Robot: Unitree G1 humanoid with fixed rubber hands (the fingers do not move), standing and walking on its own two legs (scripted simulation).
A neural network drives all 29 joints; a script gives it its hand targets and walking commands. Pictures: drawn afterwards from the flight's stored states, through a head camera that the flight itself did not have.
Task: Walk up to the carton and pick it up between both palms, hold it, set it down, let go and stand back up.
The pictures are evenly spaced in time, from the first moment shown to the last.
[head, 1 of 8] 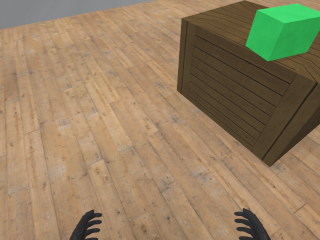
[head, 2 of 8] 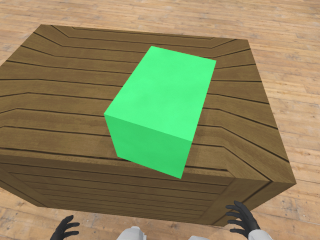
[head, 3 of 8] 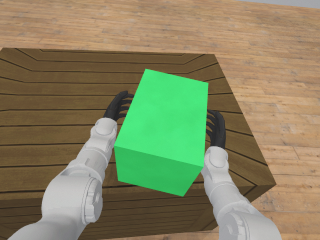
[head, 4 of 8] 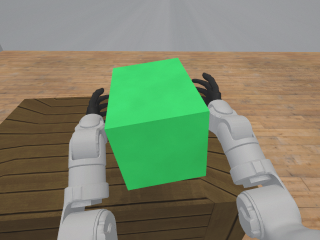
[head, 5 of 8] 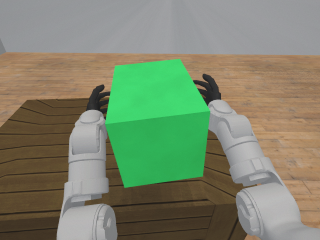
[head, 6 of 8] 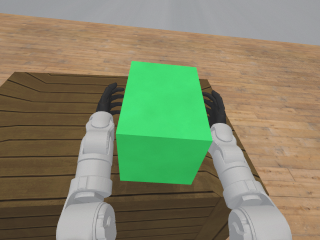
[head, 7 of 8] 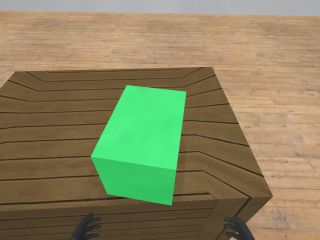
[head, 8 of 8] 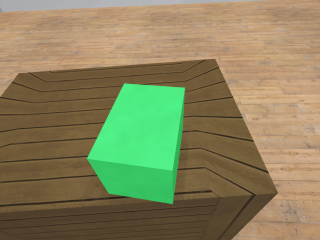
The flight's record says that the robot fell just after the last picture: no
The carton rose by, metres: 0.18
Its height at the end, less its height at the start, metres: +0.00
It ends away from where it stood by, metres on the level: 0.01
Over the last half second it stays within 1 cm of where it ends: yes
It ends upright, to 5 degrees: yes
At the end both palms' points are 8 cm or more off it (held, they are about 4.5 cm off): yes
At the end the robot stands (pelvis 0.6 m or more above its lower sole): yes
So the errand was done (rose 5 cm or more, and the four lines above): yes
